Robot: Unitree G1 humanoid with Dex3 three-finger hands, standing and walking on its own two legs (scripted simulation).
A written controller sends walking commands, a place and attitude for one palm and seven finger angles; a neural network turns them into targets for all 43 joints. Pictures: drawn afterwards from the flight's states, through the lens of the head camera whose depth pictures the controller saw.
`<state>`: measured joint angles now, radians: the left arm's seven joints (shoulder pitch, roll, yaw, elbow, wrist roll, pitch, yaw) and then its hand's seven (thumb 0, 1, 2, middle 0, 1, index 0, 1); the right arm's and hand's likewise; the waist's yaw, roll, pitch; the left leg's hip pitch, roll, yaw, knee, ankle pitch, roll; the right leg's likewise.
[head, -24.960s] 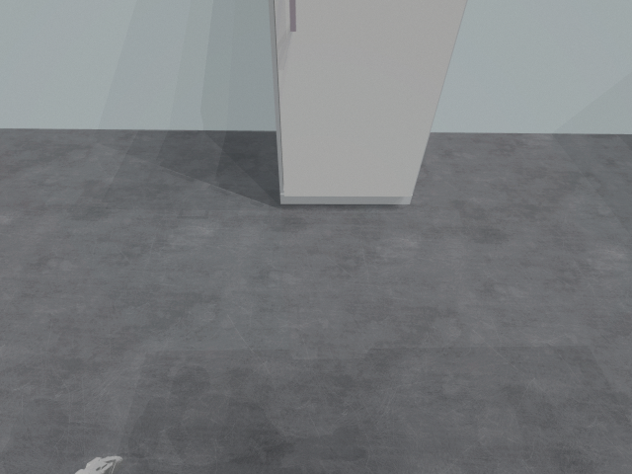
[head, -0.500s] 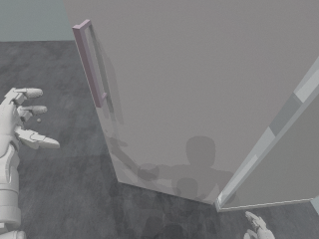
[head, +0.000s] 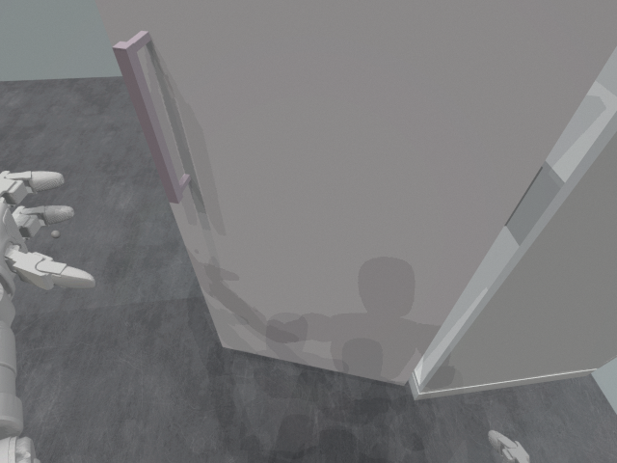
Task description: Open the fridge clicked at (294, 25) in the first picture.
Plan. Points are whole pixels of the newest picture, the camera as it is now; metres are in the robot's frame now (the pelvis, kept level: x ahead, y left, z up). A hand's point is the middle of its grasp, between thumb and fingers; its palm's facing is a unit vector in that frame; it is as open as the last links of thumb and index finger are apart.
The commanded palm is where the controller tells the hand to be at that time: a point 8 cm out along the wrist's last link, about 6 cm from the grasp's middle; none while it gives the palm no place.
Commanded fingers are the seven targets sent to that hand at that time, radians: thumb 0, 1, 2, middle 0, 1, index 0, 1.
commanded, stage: draw the hand back to the body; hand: left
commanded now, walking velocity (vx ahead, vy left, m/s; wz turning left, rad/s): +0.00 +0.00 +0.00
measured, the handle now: (160, 128) +0.51 +0.24 +0.17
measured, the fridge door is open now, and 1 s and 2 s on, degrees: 71 71 71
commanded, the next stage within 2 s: step back with the hand held close in 1.62 s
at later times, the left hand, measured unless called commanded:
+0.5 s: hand (42, 267) +0.28 +0.31 +0.14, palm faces +0.15 -0.99 -0.01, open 14.7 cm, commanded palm +0.24 +0.35 +0.16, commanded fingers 0.00 -0.41 0.27 -0.25 -1.07 -0.25 -1.07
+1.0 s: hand (37, 288) +0.24 +0.28 +0.16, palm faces +0.52 -0.80 -0.30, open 11.2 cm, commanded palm +0.19 +0.31 +0.18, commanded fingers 0.00 0.50 0.71 -0.21 -0.53 -0.21 -0.53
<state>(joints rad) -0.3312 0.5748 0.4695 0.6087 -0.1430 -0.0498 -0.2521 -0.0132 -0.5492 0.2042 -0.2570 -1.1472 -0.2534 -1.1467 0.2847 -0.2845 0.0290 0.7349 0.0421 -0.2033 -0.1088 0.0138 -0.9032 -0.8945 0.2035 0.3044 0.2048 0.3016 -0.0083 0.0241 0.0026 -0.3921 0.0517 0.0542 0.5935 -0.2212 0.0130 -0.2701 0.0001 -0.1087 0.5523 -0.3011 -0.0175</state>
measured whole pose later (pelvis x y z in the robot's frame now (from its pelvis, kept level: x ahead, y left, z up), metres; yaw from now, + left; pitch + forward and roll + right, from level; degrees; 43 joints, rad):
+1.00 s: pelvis +0.02 +0.00 +0.02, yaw -1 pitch -7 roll +0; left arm 0.26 0.34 0.35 -0.17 -0.09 -0.07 0.15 0.00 0.15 0.54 -0.23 -0.73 -0.23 -0.73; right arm 0.19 -0.24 0.03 0.74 -0.01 -0.15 -0.08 0.02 -0.90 -0.89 0.20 0.30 0.20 0.30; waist 0.06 0.05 0.06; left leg -0.09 0.03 0.08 0.36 -0.16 0.01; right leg 0.02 0.00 -0.08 0.33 -0.23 -0.02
